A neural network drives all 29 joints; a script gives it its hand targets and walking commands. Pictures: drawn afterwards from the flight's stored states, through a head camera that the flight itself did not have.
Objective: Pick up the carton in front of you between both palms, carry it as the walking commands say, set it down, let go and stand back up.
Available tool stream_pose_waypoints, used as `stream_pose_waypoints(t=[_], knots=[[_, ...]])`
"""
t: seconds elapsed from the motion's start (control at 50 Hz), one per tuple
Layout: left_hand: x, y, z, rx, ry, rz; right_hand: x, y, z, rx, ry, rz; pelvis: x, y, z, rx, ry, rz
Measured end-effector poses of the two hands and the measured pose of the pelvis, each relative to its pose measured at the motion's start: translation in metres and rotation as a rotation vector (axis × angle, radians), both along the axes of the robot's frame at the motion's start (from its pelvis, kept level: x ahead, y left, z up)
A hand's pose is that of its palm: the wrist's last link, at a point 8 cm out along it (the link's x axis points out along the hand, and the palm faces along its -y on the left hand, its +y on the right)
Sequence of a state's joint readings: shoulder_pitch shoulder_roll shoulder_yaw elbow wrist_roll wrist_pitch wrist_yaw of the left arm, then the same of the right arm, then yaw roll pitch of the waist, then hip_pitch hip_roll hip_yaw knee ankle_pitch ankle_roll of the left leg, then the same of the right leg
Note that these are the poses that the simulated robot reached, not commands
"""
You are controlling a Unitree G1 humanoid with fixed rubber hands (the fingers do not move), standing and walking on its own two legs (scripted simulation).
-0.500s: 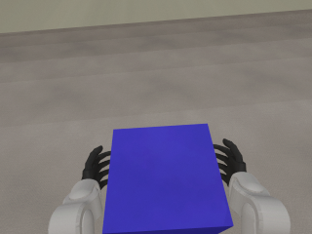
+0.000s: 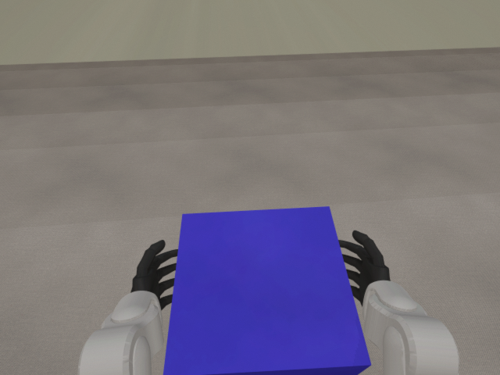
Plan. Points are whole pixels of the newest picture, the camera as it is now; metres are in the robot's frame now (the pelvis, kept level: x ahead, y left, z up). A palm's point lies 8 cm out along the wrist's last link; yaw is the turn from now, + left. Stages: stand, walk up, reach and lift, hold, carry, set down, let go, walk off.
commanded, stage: carry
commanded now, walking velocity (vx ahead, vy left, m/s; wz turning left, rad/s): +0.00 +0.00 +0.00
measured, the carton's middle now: (260, 311) +0.25 +0.00 +0.01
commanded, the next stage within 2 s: hold in 1.74 s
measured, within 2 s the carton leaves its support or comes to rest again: neither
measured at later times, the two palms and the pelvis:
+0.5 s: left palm (170, 292) +0.28 +0.14 +0.02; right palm (358, 287) +0.28 -0.16 +0.02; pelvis +0.01 +0.00 -0.02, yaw -1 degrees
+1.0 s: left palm (173, 310) +0.25 +0.13 +0.01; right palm (367, 300) +0.25 -0.16 +0.02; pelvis -0.04 -0.01 -0.02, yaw -1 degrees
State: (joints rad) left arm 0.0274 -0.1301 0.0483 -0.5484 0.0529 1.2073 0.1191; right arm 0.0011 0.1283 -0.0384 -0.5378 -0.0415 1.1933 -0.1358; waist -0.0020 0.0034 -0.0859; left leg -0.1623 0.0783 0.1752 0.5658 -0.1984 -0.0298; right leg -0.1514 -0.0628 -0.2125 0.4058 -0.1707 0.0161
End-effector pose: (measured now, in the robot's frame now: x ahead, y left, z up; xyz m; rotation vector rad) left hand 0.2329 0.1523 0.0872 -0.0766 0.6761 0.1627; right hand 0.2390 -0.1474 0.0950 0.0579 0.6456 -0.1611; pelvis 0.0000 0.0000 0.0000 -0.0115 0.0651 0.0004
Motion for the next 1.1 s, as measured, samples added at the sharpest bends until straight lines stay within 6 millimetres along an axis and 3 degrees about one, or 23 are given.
stream_pose_waypoints(t=[0.08,0.22,0.4,0.66,1.1], knots=[[0.009,0.005,-0.001,0.004,-0.006,0.001,0.012,0.005,0.002,-0.007,-0.008,0.007,0.007,0.004,-0.001,0.000,-0.003,0.017],[0.025,0.021,-0.029,-0.013,0.011,0.020,0.034,0.022,-0.020,-0.049,0.009,0.053,0.019,0.013,-0.020,0.018,-0.001,-0.009],[0.041,0.003,-0.058,0.063,0.068,-0.052,0.037,0.003,-0.058,-0.052,0.066,0.027,0.015,0.007,-0.023,0.015,0.009,-0.010],[0.039,-0.016,-0.086,0.112,0.045,-0.088,0.034,-0.015,-0.086,-0.086,0.043,0.048,-0.007,-0.010,-0.024,0.017,-0.012,-0.016],[0.010,-0.018,-0.076,0.099,0.013,-0.071,0.009,-0.017,-0.073,-0.092,0.004,0.052,-0.043,-0.014,-0.021,0.013,-0.040,-0.016]])
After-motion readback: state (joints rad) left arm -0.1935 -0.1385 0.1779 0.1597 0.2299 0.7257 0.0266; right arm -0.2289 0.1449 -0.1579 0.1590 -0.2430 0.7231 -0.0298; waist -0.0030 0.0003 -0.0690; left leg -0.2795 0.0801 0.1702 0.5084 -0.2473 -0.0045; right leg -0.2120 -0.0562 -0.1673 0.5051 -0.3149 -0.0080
